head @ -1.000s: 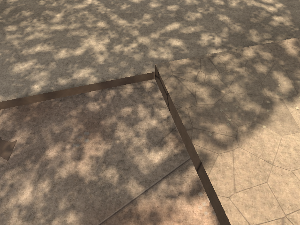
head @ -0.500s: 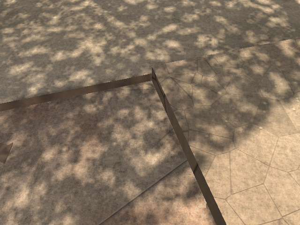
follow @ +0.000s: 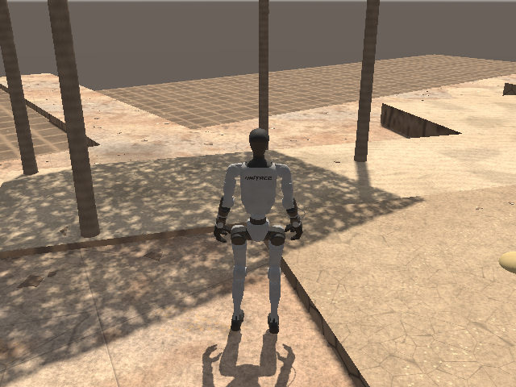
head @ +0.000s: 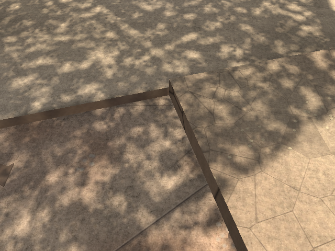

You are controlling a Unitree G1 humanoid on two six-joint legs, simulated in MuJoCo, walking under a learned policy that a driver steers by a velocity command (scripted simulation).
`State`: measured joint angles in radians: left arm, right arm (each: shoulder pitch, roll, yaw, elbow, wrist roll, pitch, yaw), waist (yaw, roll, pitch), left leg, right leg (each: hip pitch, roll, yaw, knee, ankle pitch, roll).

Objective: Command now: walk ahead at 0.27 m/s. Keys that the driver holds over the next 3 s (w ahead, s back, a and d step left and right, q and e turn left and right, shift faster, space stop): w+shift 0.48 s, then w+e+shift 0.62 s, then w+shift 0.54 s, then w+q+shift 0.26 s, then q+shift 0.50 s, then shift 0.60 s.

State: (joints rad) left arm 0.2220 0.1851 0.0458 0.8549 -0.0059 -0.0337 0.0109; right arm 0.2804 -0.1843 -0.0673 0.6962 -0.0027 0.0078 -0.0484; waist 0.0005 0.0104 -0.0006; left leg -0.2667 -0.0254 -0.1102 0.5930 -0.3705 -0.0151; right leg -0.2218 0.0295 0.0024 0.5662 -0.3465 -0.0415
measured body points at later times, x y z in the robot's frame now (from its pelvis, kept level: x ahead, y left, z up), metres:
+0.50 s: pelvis +0.18 +0.09 +0.01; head +0.19 +0.10 +0.46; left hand +0.35 +0.33 -0.10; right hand +0.16 -0.16 -0.11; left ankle +0.11 +0.17 -0.73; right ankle +0.24 -0.06 -0.65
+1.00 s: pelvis +0.60 +0.01 +0.00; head +0.62 +0.00 +0.45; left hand +0.66 +0.29 -0.12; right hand +0.72 -0.27 -0.08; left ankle +0.75 +0.16 -0.64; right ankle +0.54 +0.00 -0.73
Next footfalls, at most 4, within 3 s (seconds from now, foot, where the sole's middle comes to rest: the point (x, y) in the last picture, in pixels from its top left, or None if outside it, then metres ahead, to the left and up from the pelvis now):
0.28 left None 0.15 0.18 -0.77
0.76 right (180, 242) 0.57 -0.01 -0.77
1.18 left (177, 156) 1.00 0.00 -0.77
1.60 right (243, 122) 1.12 -0.33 -0.65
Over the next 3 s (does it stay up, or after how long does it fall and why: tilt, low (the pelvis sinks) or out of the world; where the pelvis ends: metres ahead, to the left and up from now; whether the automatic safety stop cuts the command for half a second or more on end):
stays up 1.62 -0.55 0.11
